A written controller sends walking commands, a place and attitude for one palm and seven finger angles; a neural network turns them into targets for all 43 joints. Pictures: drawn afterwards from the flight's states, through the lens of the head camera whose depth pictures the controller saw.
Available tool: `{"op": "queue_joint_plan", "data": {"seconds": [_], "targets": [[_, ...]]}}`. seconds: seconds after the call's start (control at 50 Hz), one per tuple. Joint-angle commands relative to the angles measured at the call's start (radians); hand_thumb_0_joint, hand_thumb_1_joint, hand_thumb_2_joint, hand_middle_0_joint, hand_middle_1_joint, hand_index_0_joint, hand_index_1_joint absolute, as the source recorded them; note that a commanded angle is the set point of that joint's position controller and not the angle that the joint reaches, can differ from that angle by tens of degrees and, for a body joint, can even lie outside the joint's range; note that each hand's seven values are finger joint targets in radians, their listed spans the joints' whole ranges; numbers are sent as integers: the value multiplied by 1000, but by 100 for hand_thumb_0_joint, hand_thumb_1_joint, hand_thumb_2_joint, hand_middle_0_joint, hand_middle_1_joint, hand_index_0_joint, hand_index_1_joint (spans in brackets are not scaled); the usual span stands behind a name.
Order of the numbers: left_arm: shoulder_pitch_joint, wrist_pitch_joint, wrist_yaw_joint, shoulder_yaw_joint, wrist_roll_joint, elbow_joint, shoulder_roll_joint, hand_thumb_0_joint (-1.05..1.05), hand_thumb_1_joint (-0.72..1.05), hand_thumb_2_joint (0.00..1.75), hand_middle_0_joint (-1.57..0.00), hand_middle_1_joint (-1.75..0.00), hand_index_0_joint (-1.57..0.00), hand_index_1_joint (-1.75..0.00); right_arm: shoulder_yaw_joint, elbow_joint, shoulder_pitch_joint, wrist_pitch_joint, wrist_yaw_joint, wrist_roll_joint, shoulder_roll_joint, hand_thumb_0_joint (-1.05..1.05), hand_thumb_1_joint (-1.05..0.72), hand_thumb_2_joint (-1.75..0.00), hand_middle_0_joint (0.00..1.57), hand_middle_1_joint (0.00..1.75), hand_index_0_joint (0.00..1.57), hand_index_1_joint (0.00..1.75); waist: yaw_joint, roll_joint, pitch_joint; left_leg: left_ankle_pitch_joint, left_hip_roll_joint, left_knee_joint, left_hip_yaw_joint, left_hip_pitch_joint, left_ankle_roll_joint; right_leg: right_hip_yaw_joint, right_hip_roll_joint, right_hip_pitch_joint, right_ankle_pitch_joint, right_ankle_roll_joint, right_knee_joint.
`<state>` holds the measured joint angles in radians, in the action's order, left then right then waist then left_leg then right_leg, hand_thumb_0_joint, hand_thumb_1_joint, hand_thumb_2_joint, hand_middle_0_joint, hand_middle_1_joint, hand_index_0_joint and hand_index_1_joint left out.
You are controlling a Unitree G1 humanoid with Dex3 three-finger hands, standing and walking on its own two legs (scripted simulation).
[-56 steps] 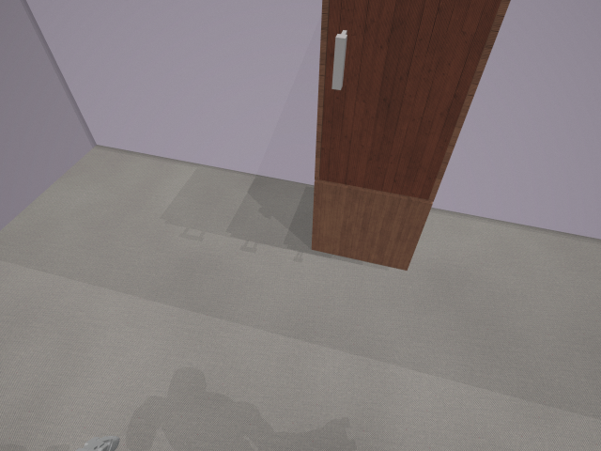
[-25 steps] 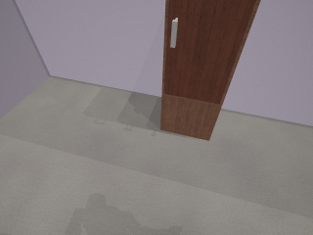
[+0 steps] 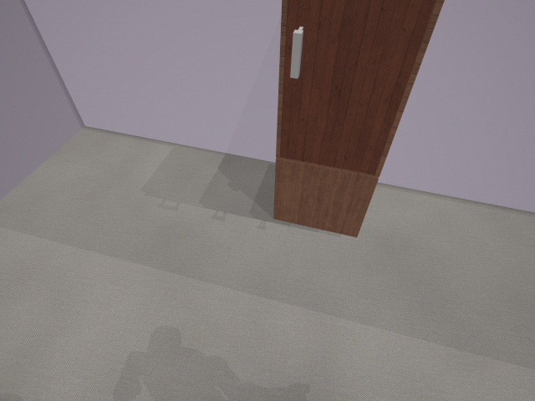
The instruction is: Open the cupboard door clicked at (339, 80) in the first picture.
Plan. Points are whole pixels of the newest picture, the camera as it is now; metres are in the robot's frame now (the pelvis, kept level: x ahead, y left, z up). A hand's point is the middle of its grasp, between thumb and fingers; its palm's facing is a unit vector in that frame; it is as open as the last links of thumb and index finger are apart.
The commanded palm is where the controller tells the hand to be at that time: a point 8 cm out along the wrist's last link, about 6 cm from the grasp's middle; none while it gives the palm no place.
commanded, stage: look at it before walking up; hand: left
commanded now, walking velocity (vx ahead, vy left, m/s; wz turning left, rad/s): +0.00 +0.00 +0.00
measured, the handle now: (297, 52) +1.00 -0.03 +0.07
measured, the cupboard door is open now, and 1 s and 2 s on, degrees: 0 0 0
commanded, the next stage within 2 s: turn to face it in 0.42 s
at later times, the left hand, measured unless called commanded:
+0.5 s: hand out of the picture +0.09 +0.25 -0.15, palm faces -0.02 -0.94 -0.34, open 7.4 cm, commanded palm none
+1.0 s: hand out of the picture +0.07 +0.19 -0.18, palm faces -0.12 -0.97 -0.23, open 7.4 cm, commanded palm none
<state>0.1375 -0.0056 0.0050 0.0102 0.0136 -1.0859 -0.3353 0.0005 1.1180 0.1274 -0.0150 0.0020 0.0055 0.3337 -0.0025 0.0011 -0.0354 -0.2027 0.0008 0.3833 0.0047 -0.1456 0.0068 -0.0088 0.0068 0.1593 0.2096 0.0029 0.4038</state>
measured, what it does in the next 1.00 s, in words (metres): stands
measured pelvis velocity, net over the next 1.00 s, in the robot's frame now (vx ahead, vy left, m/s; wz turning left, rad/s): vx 0.00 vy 0.00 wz -0.10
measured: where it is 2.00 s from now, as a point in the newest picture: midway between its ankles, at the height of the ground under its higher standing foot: outside the picture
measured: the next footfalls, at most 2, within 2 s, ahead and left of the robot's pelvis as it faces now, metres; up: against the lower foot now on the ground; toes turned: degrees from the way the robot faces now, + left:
left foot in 1.62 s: +0.15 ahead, +0.11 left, +0.00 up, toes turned -5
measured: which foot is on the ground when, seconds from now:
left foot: down 0.00-1.00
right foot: down 0.00-1.00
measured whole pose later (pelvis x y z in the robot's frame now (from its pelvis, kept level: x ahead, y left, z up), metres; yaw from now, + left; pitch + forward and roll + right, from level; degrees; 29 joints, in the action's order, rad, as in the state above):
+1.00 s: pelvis +0.00 +0.00 -0.01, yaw -6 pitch -1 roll +0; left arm 0.21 0.04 0.00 0.00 0.02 -0.99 -0.21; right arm -0.03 1.04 0.19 0.02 0.02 0.00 0.22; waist 0.01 0.01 -0.06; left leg -0.31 0.05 0.57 -0.09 -0.24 0.02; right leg -0.10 -0.05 0.29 0.27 0.00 0.58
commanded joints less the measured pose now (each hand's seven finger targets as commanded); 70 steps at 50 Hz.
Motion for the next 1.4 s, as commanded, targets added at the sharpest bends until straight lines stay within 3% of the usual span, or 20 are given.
{"op": "queue_joint_plan", "data": {"seconds": [0.0, 0.56, 0.68, 0.76, 0.84, 0.94, 0.98, 1.04, 1.08, 1.1, 1.12, 1.16, 1.22, 1.24, 1.26, 1.28, 1.3, 1.32, 1.36, 1.38], "targets": [[-43, -22, -16, -44, -1, 68, -208, 0, 90, 90, -20, -30, -20, -30, -35, -68, -50, -21, 10, 3, 208, 0, -90, -90, 20, 30, 20, 30, 0, -2, 48, 95, 113, -73, 101, -6, -35, -100, 111, 4, -69, -33, -81], [-47, -21, -16, -51, -2, 73, -218, 0, 90, 90, -20, -30, -20, -30, -37, -73, -67, -21, 17, 1, 219, 0, -90, -90, 20, 30, 20, 30, 0, -5, 78, 218, 125, -59, 76, 64, -30, -100, 109, -30, -234, -37, -70], [21, 15, -22, -39, -1, 82, -108, 0, 90, 90, -20, -30, -20, -30, -26, -83, 6, 0, 25, 5, 101, 0, -90, -90, 20, 30, 20, 30, 4, -4, 77, 212, 134, 4, 18, 52, -12, -119, 96, 22, -285, -25, 6], [48, 26, -21, -45, 3, 113, -94, 0, 90, 90, -20, -30, -20, -30, -37, -110, 33, 11, 29, 5, 90, 0, -90, -90, 20, 30, 20, 30, 6, -1, 64, 163, 145, 38, 3, 22, -15, -137, 76, 72, -269, -28, 58], [69, 30, -19, -54, 5, 143, -85, 0, 90, 90, -20, -30, -20, -30, -50, -138, 38, 15, 29, 5, 75, 0, -90, -90, 20, 30, 20, 30, 4, -6, 43, 57, 137, 72, -9, -25, -18, -178, 72, 124, -210, -38, 74], [79, 30, -22, -70, 8, 169, -90, 0, 90, 90, -20, -30, -20, -30, -57, -147, 87, 23, 28, 3, 15, 0, -90, -90, 20, 30, 20, 30, 18, -116, 39, -108, 75, 190, -55, -70, 2, -315, 139, 183, -85, -89, -20], [70, 34, -24, -74, 8, 178, -82, 0, 90, 90, -20, -30, -20, -30, -57, -139, 119, 23, 27, 3, -6, 0, -90, -90, 20, 30, 20, 30, 26, -120, 32, -128, 68, 191, -53, -58, 3, -323, 140, 222, -28, -99, -36], [52, 39, -20, -73, 7, 194, -31, 0, 90, 90, -20, -30, -20, -30, -64, -130, 147, 14, 29, 7, 4, 0, -90, -90, 20, 30, 20, 30, 33, 9, 22, -120, 143, 72, 17, -17, -32, -216, 42, 296, 45, -56, 62], [59, 41, -14, -70, 6, 203, 27, 0, 90, 90, -20, -30, -20, -30, -77, -137, 149, 5, 32, 10, 55, 0, -90, -90, 20, 30, 20, 30, 26, 189, 20, -157, 308, -107, 188, -68, -116, -56, -51, 289, 107, -8, 323], [69, 45, -14, -75, 8, 198, 34, 0, 90, 90, -20, -30, -20, -30, -81, -144, 129, 0, 34, 10, 56, 0, -90, -90, 20, 30, 20, 30, 16, 222, 27, -88, 377, -150, 217, -101, -169, -17, -33, 279, 218, 7, 492], [79, 46, -14, -80, 11, 197, 38, 0, 90, 90, -20, -30, -20, -30, -78, -150, 115, -3, 37, 13, 44, 0, -90, -90, 20, 30, 20, 30, 9, 176, 27, 11, 388, -134, 198, -115, -196, -23, -7, 277, 281, 8, 567], [96, 41, -10, -75, 11, 187, 74, 0, 90, 90, -20, -30, -20, -30, -75, -147, 99, -3, 38, 22, 32, 0, -90, -90, 20, 30, 20, 30, -7, 109, 29, 178, 351, -52, 102, -98, -185, 5, 21, 245, 292, 4, 474], [189, 24, -1, -65, 12, 136, 110, 0, 90, 90, -20, -30, -20, -30, -73, -108, 147, 6, 31, 25, 32, 0, -90, -90, 20, 30, 20, 30, -19, 118, 58, -62, 285, 37, 7, -120, -112, 96, -8, 47, 156, 5, 176], [222, 15, 0, -66, 16, 120, 93, 0, 90, 90, -20, -30, -20, -30, -71, -104, 165, 8, 26, 20, 16, 0, -90, -90, 20, 30, 20, 30, -27, 68, 44, -173, 239, 114, -31, -175, -74, 70, 0, -28, 120, -4, 52], [250, 0, -8, -76, 22, 109, 31, 0, 90, 90, -20, -30, -20, -30, -64, -113, 174, 9, 18, 12, -38, 0, -90, -90, 20, 30, 20, 30, -37, -118, 9, -293, 150, 313, -116, -345, -16, -157, 143, -117, 214, -66, -82], [301, -2, -18, -92, 18, 96, -47, 0, 90, 90, -20, -30, -20, -30, -51, -161, 97, 6, 10, 11, -81, 0, -90, -90, 20, 30, 20, 30, -74, -274, -44, -406, 67, 497, -155, -505, 19, -455, 334, -95, 309, -176, -222], [340, -11, -24, -95, 11, 88, -43, 0, 90, 90, -20, -30, -20, -30, -54, -184, 28, 7, 7, 20, -52, 0, -90, -90, 20, 30, 20, 30, -95, -226, -63, -357, 89, 594, -60, -531, 8, -509, 345, -54, 327, -221, -256], [313, -19, -27, -92, 13, 77, -32, 0, 90, 90, -20, -30, -20, -30, -59, -179, 21, 4, 1, 20, -51, 0, -90, -90, 20, 30, 20, 30, -71, -217, -89, -302, 98, 651, -41, -551, 5, -498, 328, -37, 323, -232, -254], [242, -31, -31, -82, 16, 84, 11, 0, 90, 90, -20, -30, -20, -30, -65, -145, 81, -2, -9, 23, -57, 0, -90, -90, 20, 30, 20, 30, -15, -103, -68, -222, 118, 650, -42, -470, 7, -351, 285, 17, 276, -214, -215], [224, -36, -29, -80, 18, 89, 13, 0, 90, 90, -20, -30, -20, -30, -63, -139, 100, 0, -12, 23, -75, 0, -90, -90, 20, 30, 20, 30, -2, -107, -68, -193, 117, 619, -59, -424, 13, -295, 259, 58, 242, -202, -213]]}}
